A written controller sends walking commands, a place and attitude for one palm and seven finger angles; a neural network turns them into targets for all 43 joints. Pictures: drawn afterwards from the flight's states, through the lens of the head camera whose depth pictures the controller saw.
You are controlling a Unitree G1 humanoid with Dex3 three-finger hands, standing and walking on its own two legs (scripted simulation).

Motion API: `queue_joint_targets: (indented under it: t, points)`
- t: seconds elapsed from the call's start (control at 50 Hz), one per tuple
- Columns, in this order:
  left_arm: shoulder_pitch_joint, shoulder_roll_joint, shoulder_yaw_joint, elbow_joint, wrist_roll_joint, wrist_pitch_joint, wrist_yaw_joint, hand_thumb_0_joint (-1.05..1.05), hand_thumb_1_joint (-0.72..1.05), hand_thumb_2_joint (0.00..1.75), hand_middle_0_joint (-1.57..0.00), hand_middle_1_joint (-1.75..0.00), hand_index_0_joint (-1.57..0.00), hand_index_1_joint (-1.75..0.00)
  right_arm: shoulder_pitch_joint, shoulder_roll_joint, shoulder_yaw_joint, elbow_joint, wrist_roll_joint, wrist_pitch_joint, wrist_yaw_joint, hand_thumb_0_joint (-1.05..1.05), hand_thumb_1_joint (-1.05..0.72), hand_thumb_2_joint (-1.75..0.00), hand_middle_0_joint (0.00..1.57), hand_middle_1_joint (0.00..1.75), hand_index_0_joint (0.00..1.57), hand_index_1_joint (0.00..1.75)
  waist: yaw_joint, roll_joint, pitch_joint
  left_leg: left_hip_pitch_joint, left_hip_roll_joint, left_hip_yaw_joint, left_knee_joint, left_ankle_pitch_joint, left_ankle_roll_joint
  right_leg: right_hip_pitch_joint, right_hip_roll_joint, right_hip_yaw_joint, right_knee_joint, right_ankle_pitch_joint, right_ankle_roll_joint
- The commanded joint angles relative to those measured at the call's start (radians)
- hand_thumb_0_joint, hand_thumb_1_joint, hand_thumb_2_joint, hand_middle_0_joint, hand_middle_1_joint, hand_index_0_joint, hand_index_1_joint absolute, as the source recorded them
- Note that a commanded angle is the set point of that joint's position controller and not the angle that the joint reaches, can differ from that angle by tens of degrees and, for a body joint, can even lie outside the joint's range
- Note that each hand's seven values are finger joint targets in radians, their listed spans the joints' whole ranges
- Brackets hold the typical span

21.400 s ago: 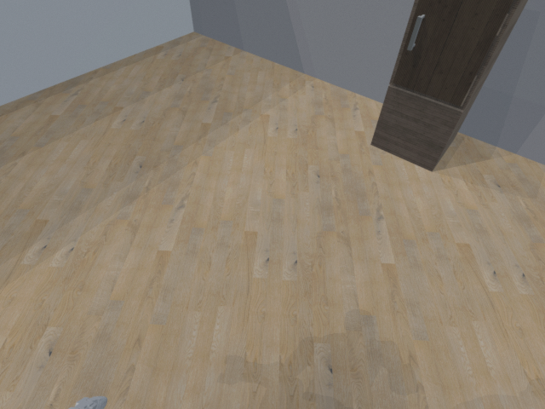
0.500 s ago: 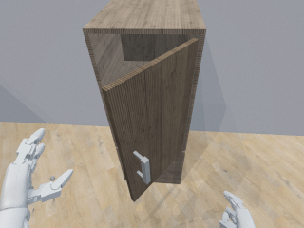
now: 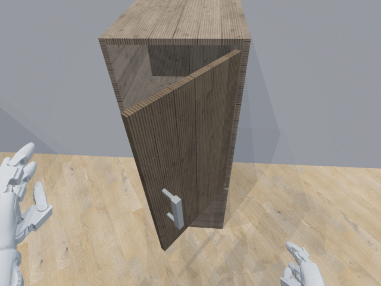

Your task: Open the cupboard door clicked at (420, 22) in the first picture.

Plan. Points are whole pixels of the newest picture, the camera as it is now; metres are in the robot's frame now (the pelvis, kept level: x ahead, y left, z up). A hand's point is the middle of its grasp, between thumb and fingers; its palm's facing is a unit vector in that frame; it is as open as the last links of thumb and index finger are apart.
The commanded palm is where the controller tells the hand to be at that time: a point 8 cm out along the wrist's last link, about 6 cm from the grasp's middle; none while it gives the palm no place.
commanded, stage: draw the hand back to the body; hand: left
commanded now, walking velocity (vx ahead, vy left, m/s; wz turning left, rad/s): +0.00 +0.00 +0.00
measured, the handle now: (172, 209) +0.33 +0.10 -0.09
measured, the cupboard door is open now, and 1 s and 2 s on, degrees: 52 52 52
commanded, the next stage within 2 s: step back with the hand held close in 0.06 s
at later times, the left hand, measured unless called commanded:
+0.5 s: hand (40, 214) +0.18 +0.27 +0.15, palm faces +0.33 -0.79 -0.52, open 7.4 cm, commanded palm +0.12 +0.31 +0.17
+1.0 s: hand (3, 258) +0.11 +0.27 +0.15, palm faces +0.42 -0.78 -0.46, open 7.4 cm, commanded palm +0.04 +0.32 +0.17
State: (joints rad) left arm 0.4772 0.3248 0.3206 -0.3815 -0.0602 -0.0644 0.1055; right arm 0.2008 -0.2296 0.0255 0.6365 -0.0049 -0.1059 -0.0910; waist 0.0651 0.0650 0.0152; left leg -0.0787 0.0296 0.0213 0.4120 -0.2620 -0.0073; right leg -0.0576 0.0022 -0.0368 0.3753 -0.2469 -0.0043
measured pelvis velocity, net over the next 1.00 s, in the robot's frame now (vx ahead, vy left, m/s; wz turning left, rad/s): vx -0.10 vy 0.02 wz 0.00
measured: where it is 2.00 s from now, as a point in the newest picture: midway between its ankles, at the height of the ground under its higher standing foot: outside the picture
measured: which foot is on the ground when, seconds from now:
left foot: down 0.00-1.00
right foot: down 0.00-1.00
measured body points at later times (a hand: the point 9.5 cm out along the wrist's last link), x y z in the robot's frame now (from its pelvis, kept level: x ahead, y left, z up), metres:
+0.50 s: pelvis -0.03 +0.01 +0.00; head +0.00 +0.00 +0.45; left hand +0.15 +0.31 +0.17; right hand +0.16 -0.23 -0.09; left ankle -0.02 +0.12 -0.74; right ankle -0.02 -0.12 -0.74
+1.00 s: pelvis -0.10 +0.02 -0.01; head -0.07 +0.03 +0.44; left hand +0.08 +0.31 +0.18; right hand +0.08 -0.23 -0.09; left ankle -0.02 +0.12 -0.74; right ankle -0.02 -0.12 -0.74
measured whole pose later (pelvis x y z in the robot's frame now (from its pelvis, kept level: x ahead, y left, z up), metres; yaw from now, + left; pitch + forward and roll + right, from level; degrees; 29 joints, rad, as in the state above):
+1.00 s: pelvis -0.10 +0.02 -0.01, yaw +0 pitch +0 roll -2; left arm 0.55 0.39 0.41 -0.53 -0.02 -0.21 0.16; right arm 0.19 -0.23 0.00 0.58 0.00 -0.05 -0.08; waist 0.01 0.01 0.05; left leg -0.41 0.02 -0.01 0.61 -0.27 0.02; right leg -0.35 0.00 -0.04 0.49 -0.14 0.01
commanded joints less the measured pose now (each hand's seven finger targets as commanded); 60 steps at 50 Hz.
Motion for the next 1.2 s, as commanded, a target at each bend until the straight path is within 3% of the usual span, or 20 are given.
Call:
queue_joint_targets:
  t: [0.0,0.14,0.16,0.18,0.2,0.24,0.3,0.34,0.44,0.5,0.78,0.84,0.9,0.94,1.0,1.06,1.08,1.12,1.16,1.18]
  points:
    - [-0.112,0.200,0.132,-0.218,0.005,-0.077,0.023,0.00,0.90,0.90,-0.20,-0.30,-0.20,-0.30,-0.147,-0.092,-0.040,-0.159,-0.003,-0.070,-0.009,0.00,-0.90,-0.90,0.20,0.30,0.20,0.30,0.001,0.007,-0.051,0.023,-0.023,0.017,-0.052,0.252,0.028,-0.030,0.001,-0.002,-0.069,0.229,-0.002]
    - [-0.101,0.188,0.126,-0.187,0.003,-0.082,0.017,0.00,0.90,0.90,-0.20,-0.30,-0.20,-0.30,-0.149,-0.095,-0.048,-0.150,-0.004,-0.072,-0.008,0.00,-0.90,-0.90,0.20,0.30,0.20,0.30,0.003,-0.032,-0.044,0.031,-0.023,0.020,-0.064,0.232,0.032,-0.035,0.006,0.001,-0.087,0.203,0.003]
    - [-0.179,0.234,0.156,-0.260,0.005,-0.093,0.022,0.00,0.90,0.90,-0.20,-0.30,-0.20,-0.30,-0.156,-0.098,-0.048,-0.151,-0.004,-0.077,-0.009,0.00,-0.90,-0.90,0.20,0.30,0.20,0.30,0.005,0.019,-0.083,0.047,-0.026,0.019,-0.061,0.232,0.031,-0.024,0.003,0.008,-0.087,0.206,0.001]
    - [-0.369,0.398,0.310,-0.300,0.027,-0.148,0.037,0.00,0.90,0.90,-0.20,-0.30,-0.20,-0.30,-0.139,-0.093,-0.022,-0.193,0.011,-0.053,-0.006,0.00,-0.90,-0.90,0.20,0.30,0.20,0.30,-0.043,0.054,0.060,-0.054,-0.023,0.002,-0.047,0.141,0.035,-0.127,-0.038,0.061,-0.144,0.214,0.001]
    - [-0.160,0.263,0.218,-0.165,0.020,-0.140,0.022,0.00,0.90,0.90,-0.20,-0.30,-0.20,-0.30,-0.143,-0.098,-0.041,-0.164,0.002,-0.035,-0.009,0.00,-0.90,-0.90,0.20,0.30,0.20,0.30,-0.047,-0.051,0.033,-0.065,-0.015,-0.009,-0.015,0.145,0.039,-0.147,-0.054,0.057,-0.142,0.219,0.003]
    - [-0.027,0.200,0.156,-0.162,0.018,-0.138,0.007,0.00,0.90,0.90,-0.20,-0.30,-0.20,-0.30,-0.143,-0.116,-0.055,-0.182,-0.002,-0.004,0.003,0.00,-0.90,-0.90,0.20,0.30,0.20,0.30,-0.051,-0.054,-0.023,-0.039,-0.013,0.001,-0.002,0.196,0.040,-0.145,-0.058,0.051,-0.127,0.266,0.003]
    - [0.030,0.211,0.168,-0.217,0.014,-0.149,0.010,0.00,0.90,0.90,-0.20,-0.30,-0.20,-0.30,-0.136,-0.120,-0.063,-0.198,-0.003,0.024,0.002,0.00,-0.90,-0.90,0.20,0.30,0.20,0.30,-0.054,0.001,-0.130,-0.027,0.000,0.004,-0.017,0.322,0.032,-0.083,-0.052,0.022,-0.063,0.361,0.008]
    - [0.053,0.238,0.195,-0.241,0.011,-0.150,0.018,0.00,0.90,0.90,-0.20,-0.30,-0.20,-0.30,-0.135,-0.121,-0.071,-0.208,0.000,0.039,-0.001,0.00,-0.90,-0.90,0.20,0.30,0.20,0.30,-0.054,-0.010,-0.177,-0.020,0.007,0.005,-0.011,0.396,0.029,-0.065,-0.045,0.013,-0.032,0.420,0.013]
    - [0.069,0.273,0.229,-0.264,0.005,-0.149,0.032,0.00,0.90,0.90,-0.20,-0.30,-0.20,-0.30,-0.139,-0.115,-0.079,-0.228,0.007,0.065,-0.009,0.00,-0.90,-0.90,0.20,0.30,0.20,0.30,-0.052,-0.037,-0.186,-0.057,0.018,-0.005,-0.014,0.424,0.026,-0.066,-0.035,0.010,0.005,0.431,0.019]
    - [0.071,0.270,0.220,-0.284,0.007,-0.151,0.036,0.00,0.90,0.90,-0.20,-0.30,-0.20,-0.30,-0.139,-0.116,-0.080,-0.238,0.011,0.069,-0.012,0.00,-0.90,-0.90,0.20,0.30,0.20,0.30,-0.053,0.001,-0.175,-0.082,0.022,-0.006,-0.026,0.397,0.027,-0.075,-0.027,0.009,0.020,0.392,0.021]
    - [0.044,0.268,0.244,-0.321,0.042,-0.197,0.055,0.00,0.90,0.90,-0.20,-0.30,-0.20,-0.30,-0.119,-0.139,-0.081,-0.249,0.008,0.019,-0.006,0.00,-0.90,-0.90,0.20,0.30,0.20,0.30,-0.058,0.045,-0.076,-0.542,0.072,-0.094,-0.134,-0.281,0.086,0.044,0.004,0.054,0.143,0.088,0.024]
    - [0.032,0.260,0.235,-0.321,0.045,-0.204,0.058,0.00,0.90,0.90,-0.20,-0.30,-0.20,-0.30,-0.100,-0.132,-0.081,-0.240,0.006,0.002,-0.002,0.00,-0.90,-0.90,0.20,0.30,0.20,0.30,-0.064,-0.023,-0.063,-0.502,0.042,-0.061,-0.045,-0.284,0.074,-0.055,-0.023,0.098,0.069,-0.011,0.015]
    - [0.009,0.271,0.222,-0.340,0.036,-0.210,0.070,0.00,0.90,0.90,-0.20,-0.30,-0.20,-0.30,-0.076,-0.118,-0.081,-0.208,0.002,-0.002,0.000,0.00,-0.90,-0.90,0.20,0.30,0.20,0.30,-0.077,-0.115,-0.068,-0.267,-0.039,-0.005,0.152,-0.172,0.025,-0.328,-0.113,0.161,-0.110,-0.191,-0.031]
    - [-0.002,0.282,0.217,-0.363,0.032,-0.211,0.082,0.00,0.90,0.90,-0.20,-0.30,-0.20,-0.30,-0.069,-0.115,-0.078,-0.188,0.000,-0.003,-0.001,0.00,-0.90,-0.90,0.20,0.30,0.20,0.30,-0.083,-0.116,-0.083,-0.159,-0.051,0.002,0.201,-0.115,0.012,-0.430,-0.137,0.132,-0.133,-0.210,-0.044]
    - [0.014,0.294,0.237,-0.351,0.028,-0.215,0.089,0.00,0.90,0.90,-0.20,-0.30,-0.20,-0.30,-0.092,-0.122,-0.075,-0.184,-0.001,0.004,-0.014,0.00,-0.90,-0.90,0.20,0.30,0.20,0.30,-0.081,-0.012,-0.061,-0.266,0.007,-0.094,0.015,-0.186,0.030,-0.346,-0.051,0.058,-0.034,-0.202,-0.002]
    - [0.050,0.285,0.273,-0.354,0.047,-0.224,0.078,0.00,0.90,0.90,-0.20,-0.30,-0.20,-0.30,-0.123,-0.144,-0.081,-0.212,-0.001,-0.007,-0.016,0.00,-0.90,-0.90,0.20,0.30,0.20,0.30,-0.056,0.207,-0.104,-0.674,0.190,-0.313,-0.297,-0.466,0.127,0.084,0.100,0.012,0.387,-0.010,0.033]
    - [0.062,0.282,0.270,-0.327,0.049,-0.224,0.069,0.00,0.90,0.90,-0.20,-0.30,-0.20,-0.30,-0.137,-0.131,-0.083,-0.218,-0.002,-0.012,-0.014,0.00,-0.90,-0.90,0.20,0.30,0.20,0.30,-0.049,0.221,-0.102,-0.697,0.222,-0.349,-0.311,-0.451,0.151,0.093,0.109,0.027,0.460,0.000,0.028]
    - [0.070,0.294,0.292,-0.332,0.053,-0.229,0.061,0.00,0.90,0.90,-0.20,-0.30,-0.20,-0.30,-0.136,-0.132,-0.090,-0.210,-0.013,-0.029,-0.002,0.00,-0.90,-0.90,0.20,0.30,0.20,0.30,-0.043,0.125,-0.096,-0.697,0.221,-0.310,-0.223,-0.368,0.178,0.082,0.106,0.073,0.467,-0.059,0.017]
    - [0.120,0.274,0.277,-0.326,0.037,-0.231,0.052,0.00,0.90,0.90,-0.20,-0.30,-0.20,-0.30,-0.130,-0.130,-0.084,-0.191,-0.022,-0.046,0.012,0.00,-0.90,-0.90,0.20,0.30,0.20,0.30,-0.046,0.103,-0.081,-0.586,0.177,-0.249,-0.138,-0.219,0.156,0.000,0.088,0.083,0.293,-0.062,-0.001]
    - [0.119,0.282,0.281,-0.335,0.033,-0.236,0.049,0.00,0.90,0.90,-0.20,-0.30,-0.20,-0.30,-0.137,-0.137,-0.085,-0.186,-0.030,-0.051,0.015,0.00,-0.90,-0.90,0.20,0.30,0.20,0.30,-0.051,0.102,-0.079,-0.549,0.154,-0.223,-0.103,-0.151,0.139,-0.018,0.072,0.101,0.216,0.027,-0.007]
